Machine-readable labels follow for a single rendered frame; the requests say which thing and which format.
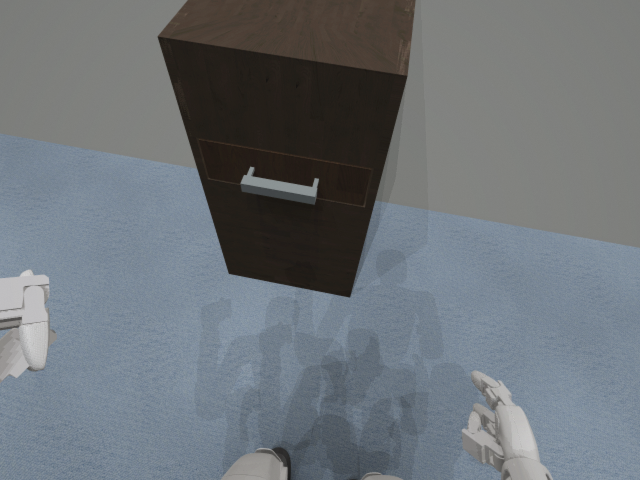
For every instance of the robot left hand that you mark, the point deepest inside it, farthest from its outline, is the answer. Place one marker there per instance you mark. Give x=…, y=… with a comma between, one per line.
x=22, y=305

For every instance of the robot right forearm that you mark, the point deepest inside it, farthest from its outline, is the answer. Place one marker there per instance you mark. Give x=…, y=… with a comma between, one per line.
x=524, y=469

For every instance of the handle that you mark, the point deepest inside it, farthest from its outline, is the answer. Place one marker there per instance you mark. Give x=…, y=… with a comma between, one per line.
x=278, y=189

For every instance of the left robot shin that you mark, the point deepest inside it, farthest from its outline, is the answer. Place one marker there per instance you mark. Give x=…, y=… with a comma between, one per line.
x=268, y=451

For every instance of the left robot thigh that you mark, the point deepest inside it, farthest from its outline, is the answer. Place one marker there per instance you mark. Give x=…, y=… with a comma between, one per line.
x=257, y=466

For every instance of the cabinet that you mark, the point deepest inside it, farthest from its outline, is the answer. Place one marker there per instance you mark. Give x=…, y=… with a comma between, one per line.
x=315, y=78

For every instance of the robot right hand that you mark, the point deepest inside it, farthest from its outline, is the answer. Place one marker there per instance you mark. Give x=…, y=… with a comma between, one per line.
x=509, y=434

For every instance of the drawer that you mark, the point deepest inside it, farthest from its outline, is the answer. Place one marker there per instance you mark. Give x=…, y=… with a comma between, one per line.
x=337, y=181

